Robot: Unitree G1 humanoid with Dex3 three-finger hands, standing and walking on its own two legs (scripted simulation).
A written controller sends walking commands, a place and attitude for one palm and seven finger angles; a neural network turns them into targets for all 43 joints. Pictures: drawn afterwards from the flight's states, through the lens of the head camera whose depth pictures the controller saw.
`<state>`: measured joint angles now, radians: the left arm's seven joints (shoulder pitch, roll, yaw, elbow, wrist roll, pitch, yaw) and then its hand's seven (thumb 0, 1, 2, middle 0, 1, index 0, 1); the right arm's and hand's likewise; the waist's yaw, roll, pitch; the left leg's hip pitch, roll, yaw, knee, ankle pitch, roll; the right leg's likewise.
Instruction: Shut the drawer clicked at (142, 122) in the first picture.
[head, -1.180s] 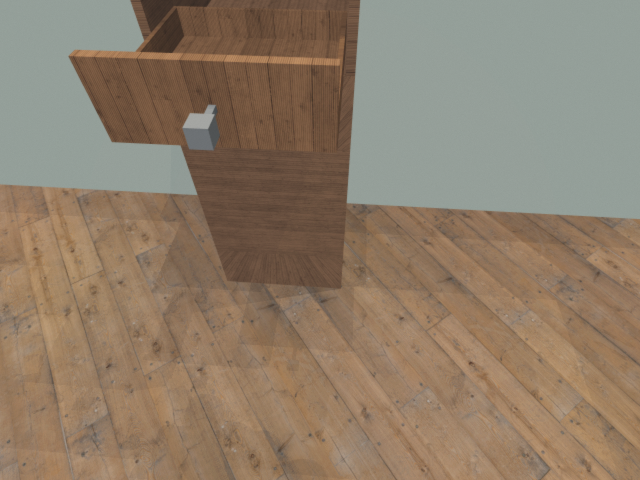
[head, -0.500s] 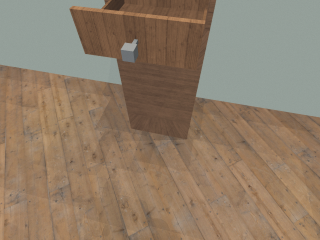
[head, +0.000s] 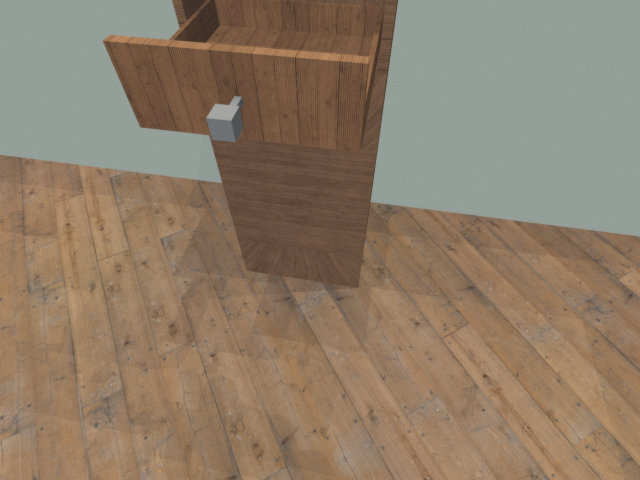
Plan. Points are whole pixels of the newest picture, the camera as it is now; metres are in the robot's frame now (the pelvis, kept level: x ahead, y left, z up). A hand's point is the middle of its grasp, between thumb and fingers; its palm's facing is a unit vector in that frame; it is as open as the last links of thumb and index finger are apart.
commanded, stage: look at it before walking up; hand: left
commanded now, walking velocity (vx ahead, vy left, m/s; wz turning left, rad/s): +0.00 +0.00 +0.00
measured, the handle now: (230, 115) +0.57 +0.17 +0.14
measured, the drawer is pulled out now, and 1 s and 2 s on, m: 0.27 0.27 0.27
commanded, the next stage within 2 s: turn to face it in 0.06 s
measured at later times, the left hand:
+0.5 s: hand out of the picture +0.04 +0.19 -0.18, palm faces -0.02 -0.97 -0.23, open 7.4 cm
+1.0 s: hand out of the picture +0.07 +0.16 -0.17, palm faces +0.02 -0.98 -0.20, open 7.4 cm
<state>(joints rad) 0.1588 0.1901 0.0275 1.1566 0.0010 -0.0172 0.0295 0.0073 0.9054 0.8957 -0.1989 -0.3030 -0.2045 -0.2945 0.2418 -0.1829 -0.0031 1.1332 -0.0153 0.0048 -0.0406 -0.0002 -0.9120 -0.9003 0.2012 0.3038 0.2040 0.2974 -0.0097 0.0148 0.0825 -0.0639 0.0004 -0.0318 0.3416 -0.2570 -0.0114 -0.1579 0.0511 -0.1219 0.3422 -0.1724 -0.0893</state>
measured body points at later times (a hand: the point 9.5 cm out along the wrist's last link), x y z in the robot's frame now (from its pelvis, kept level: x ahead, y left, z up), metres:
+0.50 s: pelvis -0.01 -0.01 +0.00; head +0.02 -0.01 +0.45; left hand +0.04 +0.24 -0.16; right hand -0.03 -0.24 -0.16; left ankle -0.04 +0.13 -0.75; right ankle +0.01 -0.06 -0.75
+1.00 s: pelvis +0.09 -0.01 +0.00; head +0.14 -0.02 +0.44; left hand +0.07 +0.21 -0.16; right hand +0.05 -0.23 -0.16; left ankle +0.08 +0.13 -0.68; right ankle +0.02 -0.06 -0.75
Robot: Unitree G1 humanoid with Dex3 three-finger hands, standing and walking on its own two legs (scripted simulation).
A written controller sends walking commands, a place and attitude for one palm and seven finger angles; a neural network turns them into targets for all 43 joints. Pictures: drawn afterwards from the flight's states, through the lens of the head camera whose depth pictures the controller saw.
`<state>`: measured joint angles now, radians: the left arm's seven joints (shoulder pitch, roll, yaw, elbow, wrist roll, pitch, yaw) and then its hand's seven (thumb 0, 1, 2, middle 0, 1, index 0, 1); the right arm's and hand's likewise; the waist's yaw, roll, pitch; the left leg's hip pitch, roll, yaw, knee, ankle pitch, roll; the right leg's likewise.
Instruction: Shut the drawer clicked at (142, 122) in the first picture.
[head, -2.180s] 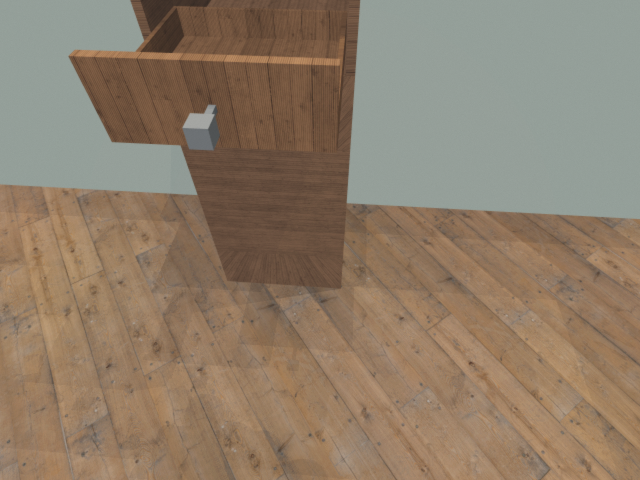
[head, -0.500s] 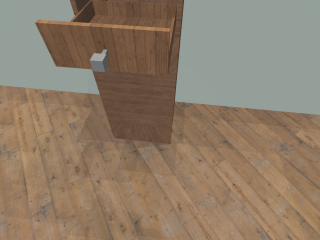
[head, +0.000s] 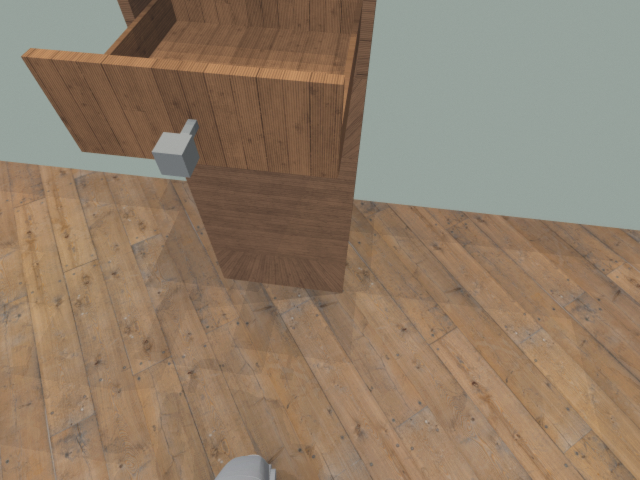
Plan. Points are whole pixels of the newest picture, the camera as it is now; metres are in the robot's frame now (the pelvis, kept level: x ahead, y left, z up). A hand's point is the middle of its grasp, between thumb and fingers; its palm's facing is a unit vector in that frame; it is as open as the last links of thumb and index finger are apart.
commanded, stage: take the last steps up to it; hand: left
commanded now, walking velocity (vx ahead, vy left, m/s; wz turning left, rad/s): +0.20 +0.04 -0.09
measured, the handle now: (182, 144) +0.47 +0.21 +0.14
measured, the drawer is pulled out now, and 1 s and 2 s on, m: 0.27 0.27 0.27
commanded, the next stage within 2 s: come to a stop and stand still in 0.14 s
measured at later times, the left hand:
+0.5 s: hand (195, 437) +0.19 +0.21 -0.19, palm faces -0.02 -0.97 -0.24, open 7.4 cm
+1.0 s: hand (211, 404) +0.24 +0.19 -0.19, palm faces -0.07 -0.96 -0.29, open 7.4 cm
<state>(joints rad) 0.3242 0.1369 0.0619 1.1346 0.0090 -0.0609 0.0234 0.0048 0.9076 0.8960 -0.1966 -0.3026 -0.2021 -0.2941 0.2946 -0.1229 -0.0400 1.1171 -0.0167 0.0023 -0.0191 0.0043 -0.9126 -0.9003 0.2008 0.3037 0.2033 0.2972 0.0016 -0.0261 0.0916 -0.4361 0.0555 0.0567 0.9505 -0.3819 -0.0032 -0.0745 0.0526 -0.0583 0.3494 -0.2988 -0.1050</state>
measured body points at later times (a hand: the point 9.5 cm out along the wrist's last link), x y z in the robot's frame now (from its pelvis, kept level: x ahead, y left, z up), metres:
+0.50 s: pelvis +0.14 +0.01 -0.02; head +0.19 +0.01 +0.43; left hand +0.19 +0.26 -0.17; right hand +0.19 -0.23 -0.18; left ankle +0.16 +0.15 -0.74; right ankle +0.15 -0.11 -0.75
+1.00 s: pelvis +0.15 +0.00 -0.02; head +0.20 -0.02 +0.42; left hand +0.24 +0.24 -0.16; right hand +0.18 -0.25 -0.18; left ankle +0.14 +0.12 -0.73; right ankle +0.09 -0.13 -0.74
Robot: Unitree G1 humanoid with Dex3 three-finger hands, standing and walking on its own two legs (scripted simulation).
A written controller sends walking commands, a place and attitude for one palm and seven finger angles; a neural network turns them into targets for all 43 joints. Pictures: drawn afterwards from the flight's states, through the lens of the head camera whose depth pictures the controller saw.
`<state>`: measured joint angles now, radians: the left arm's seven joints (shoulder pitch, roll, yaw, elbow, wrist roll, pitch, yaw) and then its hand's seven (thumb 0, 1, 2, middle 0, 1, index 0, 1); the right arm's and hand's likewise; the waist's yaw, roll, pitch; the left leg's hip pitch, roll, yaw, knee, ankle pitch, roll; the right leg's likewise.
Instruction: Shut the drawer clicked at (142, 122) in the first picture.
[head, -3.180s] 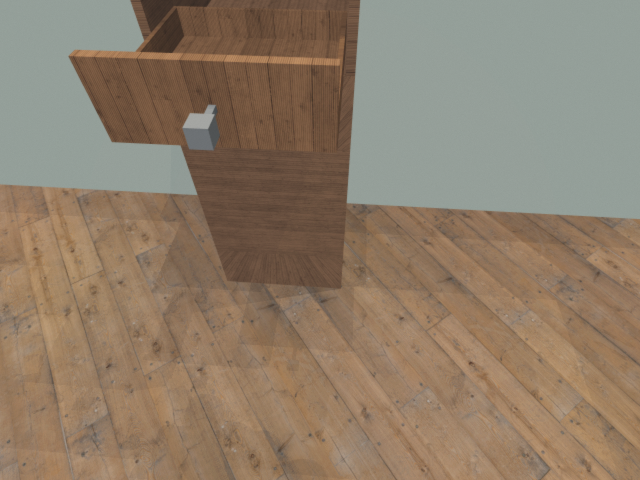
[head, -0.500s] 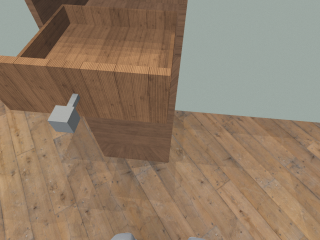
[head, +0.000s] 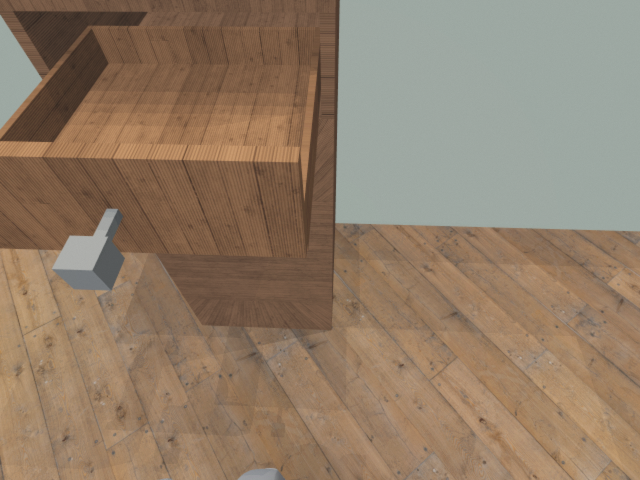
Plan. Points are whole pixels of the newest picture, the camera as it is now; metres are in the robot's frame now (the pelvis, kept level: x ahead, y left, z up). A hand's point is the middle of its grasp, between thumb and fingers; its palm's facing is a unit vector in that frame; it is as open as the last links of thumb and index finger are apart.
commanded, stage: come to a stop and stand still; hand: left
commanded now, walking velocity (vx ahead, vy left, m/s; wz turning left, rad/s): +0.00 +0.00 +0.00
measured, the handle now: (99, 245) +0.31 +0.23 +0.17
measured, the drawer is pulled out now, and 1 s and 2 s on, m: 0.27 0.27 0.27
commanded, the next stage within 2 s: look again from close up in 0.92 s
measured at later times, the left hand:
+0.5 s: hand out of the picture -0.01 +0.17 -0.15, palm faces +0.01 -0.97 -0.24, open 7.4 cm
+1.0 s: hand out of the picture +0.02 +0.15 -0.16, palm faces +0.01 -0.98 -0.19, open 7.4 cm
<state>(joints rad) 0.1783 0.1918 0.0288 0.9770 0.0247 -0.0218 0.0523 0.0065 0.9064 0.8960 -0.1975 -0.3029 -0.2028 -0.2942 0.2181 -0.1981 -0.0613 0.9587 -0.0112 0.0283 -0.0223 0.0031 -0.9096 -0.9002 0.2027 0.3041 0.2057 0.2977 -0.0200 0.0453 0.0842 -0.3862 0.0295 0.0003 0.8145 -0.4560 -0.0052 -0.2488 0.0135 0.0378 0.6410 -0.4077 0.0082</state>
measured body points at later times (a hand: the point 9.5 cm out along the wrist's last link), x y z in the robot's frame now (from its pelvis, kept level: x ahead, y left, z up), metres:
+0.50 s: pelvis -0.01 -0.02 +0.02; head -0.02 -0.03 +0.47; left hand -0.01 +0.22 -0.13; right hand +0.01 -0.26 -0.14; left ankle +0.02 +0.10 -0.72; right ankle -0.03 -0.12 -0.72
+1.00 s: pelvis +0.01 -0.02 +0.02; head +0.01 -0.02 +0.47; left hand +0.02 +0.20 -0.14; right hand +0.02 -0.25 -0.14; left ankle +0.02 +0.10 -0.72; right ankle -0.03 -0.12 -0.72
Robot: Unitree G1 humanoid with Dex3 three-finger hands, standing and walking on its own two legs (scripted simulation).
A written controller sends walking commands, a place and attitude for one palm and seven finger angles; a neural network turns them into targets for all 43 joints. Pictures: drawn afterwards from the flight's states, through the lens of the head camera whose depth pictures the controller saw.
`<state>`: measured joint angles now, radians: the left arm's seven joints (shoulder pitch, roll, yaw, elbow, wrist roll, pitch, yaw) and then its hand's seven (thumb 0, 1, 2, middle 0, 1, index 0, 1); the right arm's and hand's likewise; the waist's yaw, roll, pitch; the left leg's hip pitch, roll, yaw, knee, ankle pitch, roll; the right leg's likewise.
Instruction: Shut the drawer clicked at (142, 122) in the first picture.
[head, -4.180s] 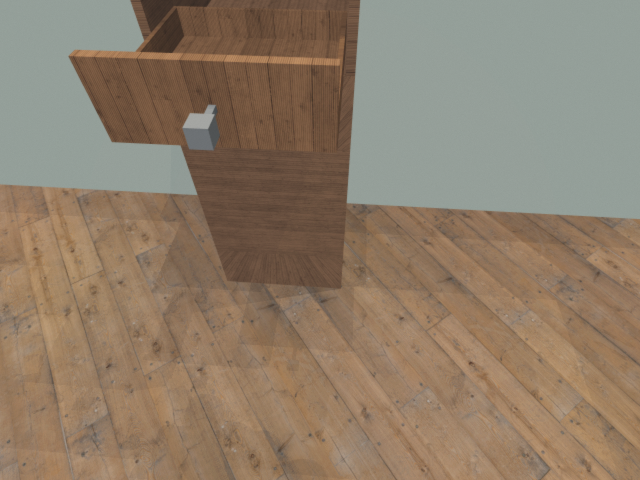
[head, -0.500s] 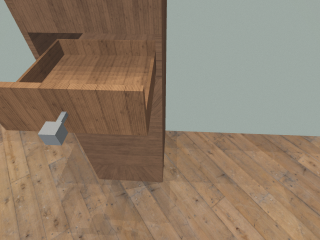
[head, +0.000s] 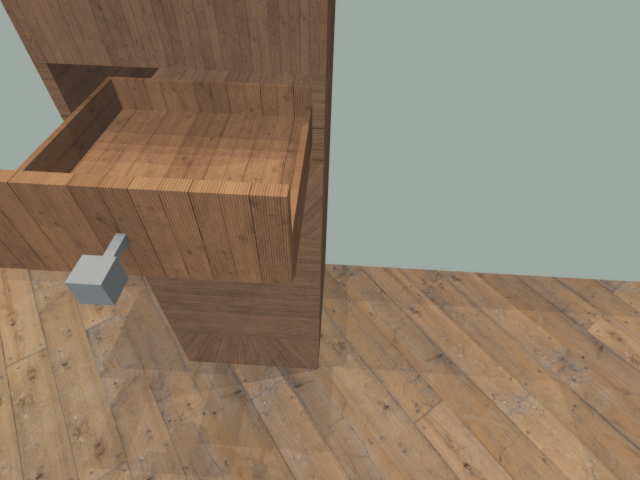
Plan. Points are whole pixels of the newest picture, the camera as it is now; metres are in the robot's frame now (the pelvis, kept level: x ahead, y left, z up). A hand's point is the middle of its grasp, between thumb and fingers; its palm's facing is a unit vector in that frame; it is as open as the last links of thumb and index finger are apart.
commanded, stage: look again from close up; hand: left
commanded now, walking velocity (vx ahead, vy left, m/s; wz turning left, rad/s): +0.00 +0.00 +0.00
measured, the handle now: (106, 265) +0.30 +0.26 +0.15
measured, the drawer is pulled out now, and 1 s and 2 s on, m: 0.27 0.27 0.27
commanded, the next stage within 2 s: raise the hand and make a fist in 0.56 s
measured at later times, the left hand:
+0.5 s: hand out of the picture -0.01 +0.18 -0.18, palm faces +0.04 -0.98 -0.20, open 7.4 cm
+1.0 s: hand (180, 442) +0.16 +0.16 +0.02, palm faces -0.06 -1.00 +0.00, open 6.4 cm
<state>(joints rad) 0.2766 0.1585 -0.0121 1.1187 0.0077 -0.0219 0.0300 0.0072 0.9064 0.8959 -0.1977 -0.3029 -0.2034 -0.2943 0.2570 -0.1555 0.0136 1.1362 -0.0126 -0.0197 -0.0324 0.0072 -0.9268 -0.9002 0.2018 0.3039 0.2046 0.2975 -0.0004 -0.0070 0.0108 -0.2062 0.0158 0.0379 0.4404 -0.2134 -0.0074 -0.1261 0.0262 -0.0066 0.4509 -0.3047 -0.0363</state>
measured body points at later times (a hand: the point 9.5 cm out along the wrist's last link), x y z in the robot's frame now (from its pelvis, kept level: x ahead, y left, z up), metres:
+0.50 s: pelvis +0.01 +0.00 +0.00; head +0.01 +0.00 +0.45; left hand -0.01 +0.23 -0.16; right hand +0.02 -0.22 -0.16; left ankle +0.01 +0.12 -0.74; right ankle -0.04 -0.09 -0.74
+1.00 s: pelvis -0.03 +0.01 -0.03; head -0.04 +0.00 +0.42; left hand +0.16 +0.22 +0.03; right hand +0.18 -0.24 -0.07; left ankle +0.01 +0.12 -0.74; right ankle -0.04 -0.09 -0.74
